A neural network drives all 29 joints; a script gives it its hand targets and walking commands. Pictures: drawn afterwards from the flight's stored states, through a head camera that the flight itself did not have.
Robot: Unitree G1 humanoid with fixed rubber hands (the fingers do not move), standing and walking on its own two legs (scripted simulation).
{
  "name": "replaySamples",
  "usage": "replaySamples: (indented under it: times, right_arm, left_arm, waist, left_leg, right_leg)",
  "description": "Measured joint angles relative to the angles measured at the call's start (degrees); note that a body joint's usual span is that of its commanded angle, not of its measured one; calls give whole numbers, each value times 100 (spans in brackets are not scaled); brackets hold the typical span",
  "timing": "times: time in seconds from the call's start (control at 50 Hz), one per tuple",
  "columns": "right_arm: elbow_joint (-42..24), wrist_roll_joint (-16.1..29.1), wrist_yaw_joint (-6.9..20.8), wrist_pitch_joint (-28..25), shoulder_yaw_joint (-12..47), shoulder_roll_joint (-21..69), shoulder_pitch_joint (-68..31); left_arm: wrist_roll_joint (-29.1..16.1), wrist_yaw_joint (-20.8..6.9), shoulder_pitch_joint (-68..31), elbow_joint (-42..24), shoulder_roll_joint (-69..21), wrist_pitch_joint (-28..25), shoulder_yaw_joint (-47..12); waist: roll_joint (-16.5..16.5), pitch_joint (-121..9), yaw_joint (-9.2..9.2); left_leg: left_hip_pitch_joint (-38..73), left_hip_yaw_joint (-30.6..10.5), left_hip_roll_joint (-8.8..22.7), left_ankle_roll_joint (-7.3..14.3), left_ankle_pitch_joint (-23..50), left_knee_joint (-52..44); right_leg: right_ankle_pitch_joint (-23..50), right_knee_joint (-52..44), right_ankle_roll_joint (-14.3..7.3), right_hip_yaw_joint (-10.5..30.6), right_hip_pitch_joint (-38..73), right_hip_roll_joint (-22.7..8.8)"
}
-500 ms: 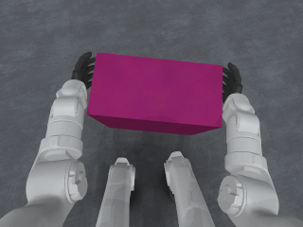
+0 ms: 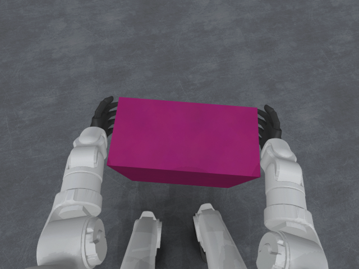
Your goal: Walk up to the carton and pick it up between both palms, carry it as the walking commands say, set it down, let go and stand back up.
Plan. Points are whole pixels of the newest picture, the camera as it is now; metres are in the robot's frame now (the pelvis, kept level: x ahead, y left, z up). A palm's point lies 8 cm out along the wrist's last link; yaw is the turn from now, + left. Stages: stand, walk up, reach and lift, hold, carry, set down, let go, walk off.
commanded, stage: reach and lift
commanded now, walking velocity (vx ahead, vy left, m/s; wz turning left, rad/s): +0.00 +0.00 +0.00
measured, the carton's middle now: (183, 150) +0.38 -0.03 -0.14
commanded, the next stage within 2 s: none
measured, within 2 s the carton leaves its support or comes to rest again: neither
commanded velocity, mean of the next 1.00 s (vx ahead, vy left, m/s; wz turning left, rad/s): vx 0.00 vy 0.00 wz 0.00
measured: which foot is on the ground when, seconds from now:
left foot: down 0.00-1.00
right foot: down 0.00-1.00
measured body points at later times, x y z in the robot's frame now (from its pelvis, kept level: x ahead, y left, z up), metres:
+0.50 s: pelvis +0.02 +0.00 +0.07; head +0.17 +0.00 +0.49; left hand +0.42 +0.16 +0.00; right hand +0.37 -0.23 +0.01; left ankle +0.05 +0.12 -0.60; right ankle +0.08 -0.13 -0.60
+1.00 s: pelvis +0.04 -0.01 +0.12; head +0.13 +0.00 +0.56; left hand +0.40 +0.16 +0.07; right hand +0.35 -0.23 +0.09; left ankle +0.05 +0.12 -0.60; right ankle +0.08 -0.13 -0.60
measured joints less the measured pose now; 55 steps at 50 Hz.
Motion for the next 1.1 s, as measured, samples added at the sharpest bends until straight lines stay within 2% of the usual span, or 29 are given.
replaySamples:
  times: [0.44,0.76,1.1]
  right_arm:
    - [-310,-302,174,139,44,237,762]
    - [-598,-554,280,268,137,387,1276]
    - [-912,-573,310,531,303,445,1830]
  left_arm:
    - [272,-100,890,-396,-297,121,45]
    - [471,-226,1417,-714,-479,298,101]
    - [493,-271,1909,-1012,-570,589,-53]
  waist:
    - [-34,161,-69]
    - [-78,419,-49]
    - [-118,655,-97]
  left_leg:
    - [1865,-64,41,29,407,-1528]
    - [3433,-122,120,30,802,-2814]
    - [5082,-217,189,46,1153,-3946]
  right_leg:
    - [349,-1446,-52,91,1846,-61]
    - [705,-2657,-115,129,3386,-103]
    - [1022,-3772,-158,98,5049,-160]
